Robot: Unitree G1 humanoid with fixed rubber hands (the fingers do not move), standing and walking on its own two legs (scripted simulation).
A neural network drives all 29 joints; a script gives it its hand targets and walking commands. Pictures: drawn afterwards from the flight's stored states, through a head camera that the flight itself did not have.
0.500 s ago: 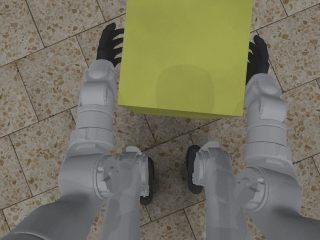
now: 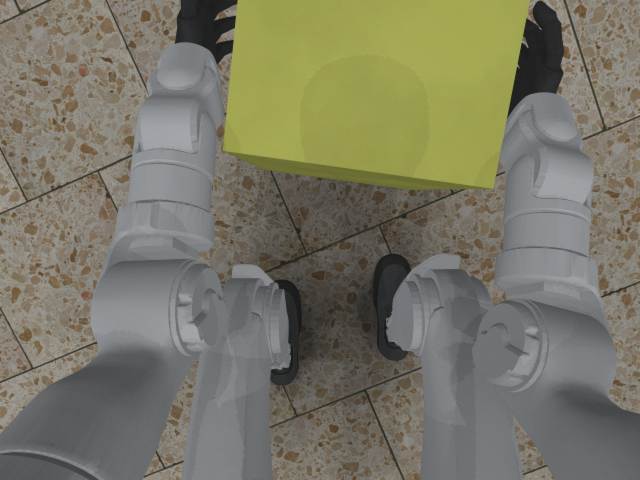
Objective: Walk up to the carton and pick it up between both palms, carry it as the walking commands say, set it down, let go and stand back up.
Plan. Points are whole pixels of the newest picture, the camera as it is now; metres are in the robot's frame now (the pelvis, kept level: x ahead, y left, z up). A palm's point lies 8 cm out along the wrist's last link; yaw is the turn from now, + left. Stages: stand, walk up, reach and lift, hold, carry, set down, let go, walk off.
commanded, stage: set down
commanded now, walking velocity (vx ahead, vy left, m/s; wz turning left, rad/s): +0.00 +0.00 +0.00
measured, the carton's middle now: (358, 80) +0.53 -0.04 -0.22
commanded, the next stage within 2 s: none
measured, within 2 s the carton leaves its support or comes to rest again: rests again in 0.86 s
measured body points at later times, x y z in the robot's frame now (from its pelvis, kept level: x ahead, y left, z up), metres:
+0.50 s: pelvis +0.00 +0.00 -0.05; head +0.36 +0.00 +0.22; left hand +0.57 +0.11 -0.21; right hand +0.52 -0.22 -0.20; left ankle +0.09 +0.10 -0.42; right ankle +0.13 -0.12 -0.42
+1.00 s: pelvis +0.00 +0.00 -0.07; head +0.36 +0.00 +0.20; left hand +0.57 +0.11 -0.23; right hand +0.52 -0.22 -0.22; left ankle +0.09 +0.10 -0.42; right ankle +0.13 -0.12 -0.42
